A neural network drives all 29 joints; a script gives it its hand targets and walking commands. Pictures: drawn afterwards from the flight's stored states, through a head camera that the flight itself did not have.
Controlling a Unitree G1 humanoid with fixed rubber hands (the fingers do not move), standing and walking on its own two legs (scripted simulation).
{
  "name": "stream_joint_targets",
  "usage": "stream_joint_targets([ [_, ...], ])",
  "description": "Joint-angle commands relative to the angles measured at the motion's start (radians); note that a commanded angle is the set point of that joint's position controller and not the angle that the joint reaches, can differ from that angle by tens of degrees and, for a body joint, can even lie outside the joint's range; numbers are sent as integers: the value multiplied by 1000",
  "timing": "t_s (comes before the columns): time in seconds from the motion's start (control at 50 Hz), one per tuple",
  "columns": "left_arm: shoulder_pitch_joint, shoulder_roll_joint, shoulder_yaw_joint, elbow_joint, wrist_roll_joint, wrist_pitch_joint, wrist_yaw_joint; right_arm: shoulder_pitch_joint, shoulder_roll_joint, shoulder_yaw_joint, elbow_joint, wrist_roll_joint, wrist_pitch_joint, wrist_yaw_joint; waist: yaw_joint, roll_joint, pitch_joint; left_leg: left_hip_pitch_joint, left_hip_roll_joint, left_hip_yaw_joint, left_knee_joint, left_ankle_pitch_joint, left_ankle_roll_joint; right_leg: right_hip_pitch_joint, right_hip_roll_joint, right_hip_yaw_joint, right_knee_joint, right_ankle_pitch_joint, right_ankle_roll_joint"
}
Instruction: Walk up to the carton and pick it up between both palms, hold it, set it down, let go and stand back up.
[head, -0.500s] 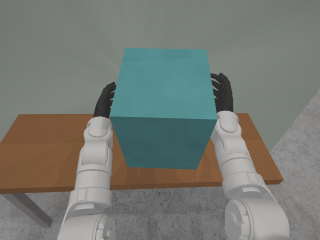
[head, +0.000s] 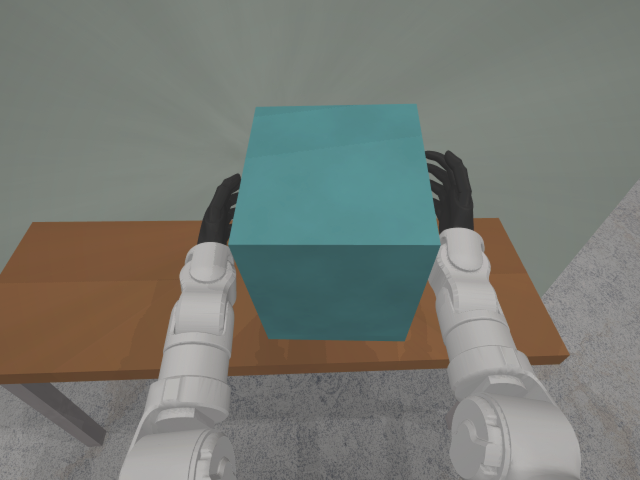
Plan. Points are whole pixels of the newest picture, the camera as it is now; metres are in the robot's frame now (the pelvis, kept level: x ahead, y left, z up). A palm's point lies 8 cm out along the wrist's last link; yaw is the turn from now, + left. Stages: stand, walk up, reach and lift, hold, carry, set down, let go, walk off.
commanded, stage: set down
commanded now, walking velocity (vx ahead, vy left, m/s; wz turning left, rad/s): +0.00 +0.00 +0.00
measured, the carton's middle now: (335, 232) +0.42 -0.01 +0.09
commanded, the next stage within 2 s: none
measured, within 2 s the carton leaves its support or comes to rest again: neither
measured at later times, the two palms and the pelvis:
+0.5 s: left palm (229, 247) +0.39 +0.13 +0.09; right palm (453, 224) +0.41 -0.16 +0.12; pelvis +0.01 -0.01 +0.00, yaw +0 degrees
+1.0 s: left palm (236, 253) +0.40 +0.13 +0.07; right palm (450, 227) +0.42 -0.16 +0.10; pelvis +0.02 -0.01 +0.00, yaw +0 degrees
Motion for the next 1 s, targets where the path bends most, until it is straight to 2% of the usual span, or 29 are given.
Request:
stream_joint_targets([
  [0.0,-617,-470,-276,-70,-17,-109,-61,-455,413,286,26,-85,-74,187,59,15,-551,169,-28,179,-168,229,29,155,5,-18,-122,313,74],
  [0.4,-610,-491,-202,-9,20,-186,-44,-425,441,212,103,-167,-111,212,68,4,-565,48,-26,188,-174,210,35,169,-13,6,-87,395,81],
  [0.98,-554,-511,-139,26,63,-238,-6,-396,428,101,179,-250,-149,254,74,2,-575,-13,-16,192,-138,279,30,105,-15,17,-64,474,77],
])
